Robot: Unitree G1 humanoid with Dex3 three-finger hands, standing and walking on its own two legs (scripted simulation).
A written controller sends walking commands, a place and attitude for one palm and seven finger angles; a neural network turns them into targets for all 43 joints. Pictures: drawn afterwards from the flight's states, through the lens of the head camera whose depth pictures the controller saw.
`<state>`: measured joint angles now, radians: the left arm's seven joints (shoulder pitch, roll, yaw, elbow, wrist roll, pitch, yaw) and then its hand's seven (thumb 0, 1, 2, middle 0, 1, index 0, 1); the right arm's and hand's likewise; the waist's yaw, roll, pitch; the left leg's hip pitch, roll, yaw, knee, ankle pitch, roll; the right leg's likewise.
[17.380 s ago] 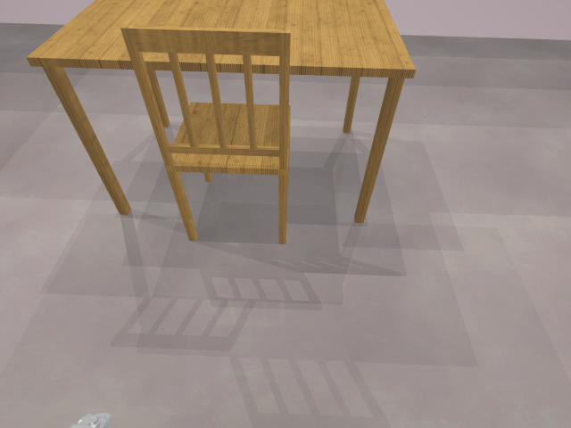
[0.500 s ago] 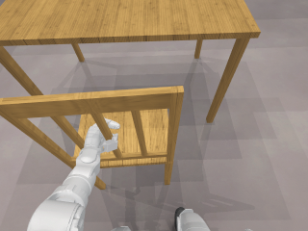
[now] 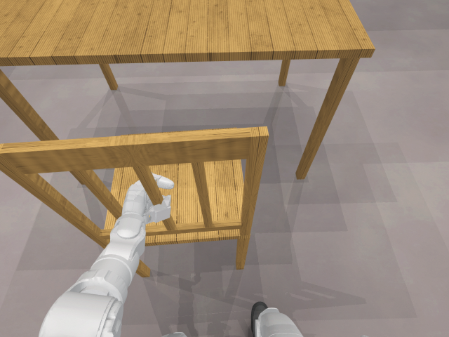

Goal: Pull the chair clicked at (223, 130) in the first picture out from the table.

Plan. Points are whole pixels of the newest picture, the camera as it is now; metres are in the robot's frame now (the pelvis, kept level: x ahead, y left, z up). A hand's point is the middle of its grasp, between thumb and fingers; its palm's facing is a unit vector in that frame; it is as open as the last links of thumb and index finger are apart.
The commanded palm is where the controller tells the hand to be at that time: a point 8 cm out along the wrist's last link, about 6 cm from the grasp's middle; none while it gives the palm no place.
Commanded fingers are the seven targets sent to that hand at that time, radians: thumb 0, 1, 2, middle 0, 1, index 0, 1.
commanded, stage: step backward, pulling the chair out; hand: left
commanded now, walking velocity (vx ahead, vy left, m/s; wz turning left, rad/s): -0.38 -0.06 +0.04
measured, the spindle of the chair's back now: (158, 201) +0.39 +0.15 -0.08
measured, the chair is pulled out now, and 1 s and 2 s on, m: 0.31 0.32 0.32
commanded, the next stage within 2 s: stop walking, hand still on the chair in 0.46 s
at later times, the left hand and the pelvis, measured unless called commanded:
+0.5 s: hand (164, 207) +0.36 +0.13 -0.06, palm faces -0.04 -0.98 -0.21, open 5.4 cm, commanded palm +0.38 +0.18 -0.05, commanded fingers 0.00 0.90 0.90 -0.50 -1.45 -0.50 -1.45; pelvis +0.00 +0.01 +0.00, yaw +0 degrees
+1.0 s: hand (164, 211) +0.35 +0.13 -0.05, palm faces -0.01 -0.98 -0.20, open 5.4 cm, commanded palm +0.34 +0.18 -0.03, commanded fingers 0.00 0.90 0.90 -0.50 -1.45 -0.50 -1.45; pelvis +0.05 +0.01 +0.01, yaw +0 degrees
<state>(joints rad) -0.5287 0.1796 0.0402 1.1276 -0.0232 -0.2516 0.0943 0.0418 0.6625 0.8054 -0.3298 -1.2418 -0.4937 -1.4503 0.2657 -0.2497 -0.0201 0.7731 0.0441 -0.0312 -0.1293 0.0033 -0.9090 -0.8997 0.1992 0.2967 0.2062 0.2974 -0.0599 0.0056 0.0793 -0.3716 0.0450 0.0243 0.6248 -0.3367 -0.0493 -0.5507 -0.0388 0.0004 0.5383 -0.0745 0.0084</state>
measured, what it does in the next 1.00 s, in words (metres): stands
